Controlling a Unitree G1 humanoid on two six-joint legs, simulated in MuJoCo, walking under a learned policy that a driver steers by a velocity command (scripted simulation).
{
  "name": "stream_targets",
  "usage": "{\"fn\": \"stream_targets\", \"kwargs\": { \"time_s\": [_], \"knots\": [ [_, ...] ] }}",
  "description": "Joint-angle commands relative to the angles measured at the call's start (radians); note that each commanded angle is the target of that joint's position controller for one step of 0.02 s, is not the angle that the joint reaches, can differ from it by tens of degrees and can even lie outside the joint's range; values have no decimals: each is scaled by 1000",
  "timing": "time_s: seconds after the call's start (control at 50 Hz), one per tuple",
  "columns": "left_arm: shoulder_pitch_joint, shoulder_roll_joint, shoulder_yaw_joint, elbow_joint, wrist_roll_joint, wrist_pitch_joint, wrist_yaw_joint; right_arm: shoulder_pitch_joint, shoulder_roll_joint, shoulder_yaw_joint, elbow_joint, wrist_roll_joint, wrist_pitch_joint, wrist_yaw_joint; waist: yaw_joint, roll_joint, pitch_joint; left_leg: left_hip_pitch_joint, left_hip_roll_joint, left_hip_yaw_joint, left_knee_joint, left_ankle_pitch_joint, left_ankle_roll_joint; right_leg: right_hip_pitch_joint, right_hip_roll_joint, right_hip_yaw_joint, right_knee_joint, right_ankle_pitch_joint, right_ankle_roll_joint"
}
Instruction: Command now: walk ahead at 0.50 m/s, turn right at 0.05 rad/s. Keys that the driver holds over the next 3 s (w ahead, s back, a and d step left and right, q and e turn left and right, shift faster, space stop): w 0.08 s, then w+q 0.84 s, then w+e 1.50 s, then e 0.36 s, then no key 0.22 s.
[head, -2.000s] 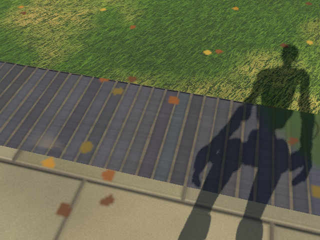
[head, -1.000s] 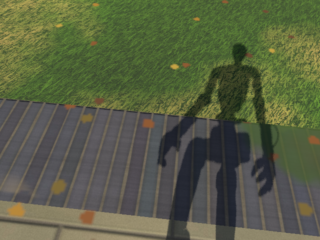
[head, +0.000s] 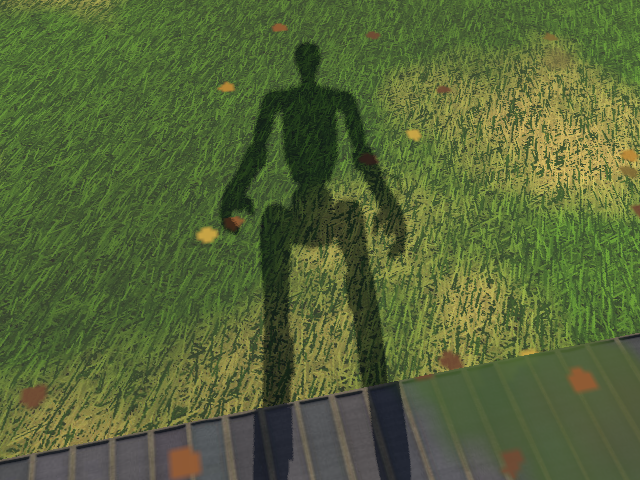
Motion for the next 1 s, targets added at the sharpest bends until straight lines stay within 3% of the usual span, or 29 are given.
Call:
{"fn": "stream_targets", "kwargs": {
  "time_s": [0.02,0.08,0.16,0.22,0.24,0.26,0.28,0.3,0.32,0.34,0.38,0.4,0.44,0.5,0.56,0.6,0.68,0.74,0.76,0.78,0.8,0.82,0.84,0.86,0.9,0.92,0.94,0.96,1.0],
  "knots": [
    [-39,28,4,-70,8,-11,1,-18,-160,-40,-52,6,-5,-16,13,106,4,51,258,-179,-151,299,158,-73,-24,-2,-157,151,18],
    [-127,11,-3,-92,3,-19,-8,30,-168,-40,-28,14,6,-22,-18,111,19,60,236,-124,-145,300,132,-24,5,-28,-318,281,14],
    [-245,19,-2,-137,-7,-34,-29,103,-170,-40,6,27,29,-28,-45,109,56,112,277,-183,-91,265,136,-4,43,-27,-429,265,1],
    [-215,59,13,-138,-6,-50,-41,92,-195,-50,6,30,49,-39,0,131,40,155,307,-238,-17,293,114,89,65,-20,-494,178,-25],
    [-150,77,24,-122,-4,-54,-41,70,-201,-52,0,30,54,-42,45,137,4,145,290,-232,52,377,101,199,85,-38,-524,165,-41],
    [-23,117,46,-85,2,-56,-34,62,-186,-45,-8,28,56,-44,104,118,-84,99,234,-197,199,434,72,398,84,-45,-538,189,-67],
    [154,185,66,-62,19,-57,-22,46,-132,-25,-40,12,54,-44,177,36,-238,-83,163,-146,487,236,27,695,-86,118,-496,215,-131],
    [228,254,79,-37,18,-44,-23,206,-4,10,-52,16,35,-40,120,-221,-391,-458,22,-88,836,-372,-37,1043,-335,529,-546,94,-279],
    [249,169,61,-31,5,-36,-23,179,-101,-14,-38,43,25,-38,156,-179,-379,-571,55,-188,968,-433,-38,994,-332,654,-647,-138,-278],
    [186,120,45,-31,-2,-33,-20,83,-163,-36,-67,56,27,-39,153,-119,-205,-632,95,-175,1008,-354,-37,862,-295,513,-681,-195,-231],
    [51,59,25,-34,9,-34,-21,10,-152,-46,-87,37,39,-46,94,-60,-53,-576,159,-152,941,-203,-46,605,-216,306,-752,-76,-190],
    [15,43,22,-29,19,-40,-21,37,-130,-49,-83,36,52,-45,57,-85,-30,-512,184,-159,908,-161,-48,522,-187,226,-783,-19,-177],
    [-18,40,27,-15,19,-52,-23,54,-91,-48,-86,39,79,-43,27,-73,-5,-460,199,-152,873,-132,-53,441,-172,123,-831,64,-177],
    [-1,80,44,17,23,-64,-15,-5,-82,-49,-123,28,98,-45,24,-25,27,-519,209,-168,783,-22,-63,439,-183,25,-859,165,-189],
    [6,99,51,37,29,-54,-4,-55,-74,-44,-139,25,91,-32,34,-14,45,-524,207,-154,614,132,-56,469,-162,-84,-847,244,-166],
    [21,119,55,46,20,-47,4,-137,-63,-37,-170,18,80,-11,65,6,59,-489,195,-104,483,223,-46,471,-154,-150,-833,278,-152],
    [87,163,71,78,13,-24,9,-231,-59,-38,-229,21,81,16,103,-5,55,-448,166,-22,449,155,-32,547,-185,-205,-770,340,-149],
    [61,183,78,82,-8,-3,15,-201,-96,-56,-255,20,89,24,60,-30,42,-398,122,31,438,-25,13,613,-203,-236,-646,579,-122],
    [41,195,80,80,-11,4,20,-130,-115,-69,-246,20,90,23,13,-49,8,-304,79,64,420,-77,35,612,-197,-252,-536,744,-106],
    [14,195,77,79,-14,11,26,20,-163,-97,-211,25,88,18,-76,-33,-62,-103,28,80,336,-8,68,569,-158,-282,-336,816,-77],
    [30,170,65,69,8,8,32,178,-273,-141,-177,27,89,-1,-133,102,-140,162,112,-110,252,99,128,367,-88,-300,0,534,-21],
    [158,18,22,31,51,-15,11,84,-358,-140,-208,39,77,-3,30,374,-190,424,308,-605,168,14,299,-56,105,-180,352,-378,35],
    [94,99,34,14,6,-51,-7,113,-272,-113,-244,30,58,11,-42,285,-332,454,378,-837,10,-118,359,-147,115,32,440,-377,15],
    [-10,166,54,-18,-31,-64,-12,80,-210,-94,-236,22,47,21,-48,191,-194,362,357,-696,-3,-45,310,-201,79,34,426,-274,-8],
    [-13,159,58,-7,3,-57,7,-31,-159,-76,-248,23,45,18,16,75,-88,119,292,-486,15,143,253,-103,5,40,292,-145,-12],
    [8,155,60,-6,8,-45,10,-57,-141,-68,-259,12,43,12,42,83,-90,49,269,-446,6,188,242,-38,-15,54,239,-110,-9],
    [29,144,62,2,1,-29,7,-70,-115,-59,-255,13,38,12,62,61,-88,19,259,-415,-8,183,236,-7,-27,56,182,-82,1],
    [30,120,57,6,6,-15,3,-67,-103,-54,-244,13,36,6,67,55,-87,17,257,-388,-19,221,226,-9,-32,44,114,-76,5],
    [11,69,37,5,15,-1,1,-18,-144,-69,-207,7,37,-9,52,62,-76,-2,252,-321,-15,372,228,-23,-30,22,44,6,24]
  ]
}}
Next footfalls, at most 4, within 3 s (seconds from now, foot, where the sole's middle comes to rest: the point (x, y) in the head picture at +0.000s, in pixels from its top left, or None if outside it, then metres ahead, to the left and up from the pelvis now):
0.28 right None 0.32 -0.15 -0.78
0.80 left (237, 479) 0.50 0.16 -0.78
1.52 right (280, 323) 0.99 0.08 -0.96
1.90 left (204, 257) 1.22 0.31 -0.96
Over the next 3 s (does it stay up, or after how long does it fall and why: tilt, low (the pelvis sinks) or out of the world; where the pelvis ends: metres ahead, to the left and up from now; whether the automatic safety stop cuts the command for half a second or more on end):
stays up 1.51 0.05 -0.20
